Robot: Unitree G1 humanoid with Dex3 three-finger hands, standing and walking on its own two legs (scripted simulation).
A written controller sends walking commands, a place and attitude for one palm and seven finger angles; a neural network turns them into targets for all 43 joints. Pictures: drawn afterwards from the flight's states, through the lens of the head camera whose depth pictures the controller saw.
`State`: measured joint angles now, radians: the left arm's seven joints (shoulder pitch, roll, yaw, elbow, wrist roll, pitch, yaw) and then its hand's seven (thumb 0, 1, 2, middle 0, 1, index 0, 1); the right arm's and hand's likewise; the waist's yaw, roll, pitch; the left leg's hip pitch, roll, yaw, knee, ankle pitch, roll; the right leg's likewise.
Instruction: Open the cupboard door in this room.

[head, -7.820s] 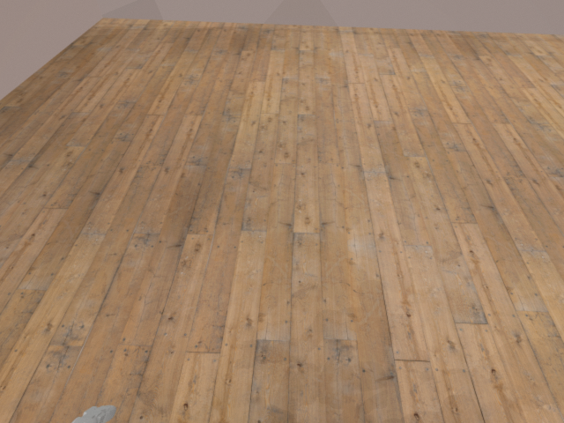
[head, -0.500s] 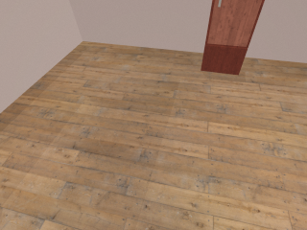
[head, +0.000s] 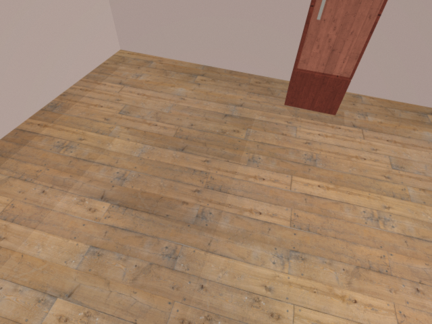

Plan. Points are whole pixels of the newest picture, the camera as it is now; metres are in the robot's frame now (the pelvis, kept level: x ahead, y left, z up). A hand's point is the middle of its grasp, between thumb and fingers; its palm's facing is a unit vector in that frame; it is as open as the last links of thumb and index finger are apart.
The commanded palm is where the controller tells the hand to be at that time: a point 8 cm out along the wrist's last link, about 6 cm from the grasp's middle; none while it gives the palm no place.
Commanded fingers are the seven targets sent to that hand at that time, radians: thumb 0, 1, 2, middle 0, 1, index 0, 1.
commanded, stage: stand and wait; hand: left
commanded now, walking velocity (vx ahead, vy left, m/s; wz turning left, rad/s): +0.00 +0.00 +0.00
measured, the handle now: (322, 5) +1.86 -0.50 -0.01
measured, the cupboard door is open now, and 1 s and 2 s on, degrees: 0 0 0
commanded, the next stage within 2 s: turn or walk to find it in 0.20 s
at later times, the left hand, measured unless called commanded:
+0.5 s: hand out of the picture +0.00 +0.17 -0.18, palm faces +0.05 -0.98 -0.19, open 7.4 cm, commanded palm none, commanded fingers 0.00 0.90 0.90 -0.20 -0.30 -0.20 -0.30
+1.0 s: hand out of the picture +0.01 +0.16 -0.18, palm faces +0.04 -0.98 -0.20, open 7.4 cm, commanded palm none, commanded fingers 0.00 0.90 0.90 -0.20 -0.30 -0.20 -0.30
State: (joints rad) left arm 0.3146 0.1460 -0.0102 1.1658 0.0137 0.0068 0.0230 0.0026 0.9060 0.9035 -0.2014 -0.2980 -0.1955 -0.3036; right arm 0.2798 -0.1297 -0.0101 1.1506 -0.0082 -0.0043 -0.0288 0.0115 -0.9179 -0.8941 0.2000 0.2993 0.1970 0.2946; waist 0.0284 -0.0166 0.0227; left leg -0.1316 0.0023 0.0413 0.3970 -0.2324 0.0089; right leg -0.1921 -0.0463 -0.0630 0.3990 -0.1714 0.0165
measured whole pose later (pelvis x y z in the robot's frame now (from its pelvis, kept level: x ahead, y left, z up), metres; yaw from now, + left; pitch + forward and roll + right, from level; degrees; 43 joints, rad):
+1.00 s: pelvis +0.01 -0.02 +0.00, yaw +0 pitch -1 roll +0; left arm 0.26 0.16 0.01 1.13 0.01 0.00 0.02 0.00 0.91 0.90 -0.20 -0.30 -0.20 -0.30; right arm 0.24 -0.16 -0.02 1.12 -0.02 0.00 -0.03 0.00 -0.90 -0.89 0.20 0.30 0.20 0.29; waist 0.02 0.01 0.03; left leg -0.16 0.03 0.04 0.46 -0.28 -0.02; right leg -0.22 -0.02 -0.07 0.47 -0.23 -0.01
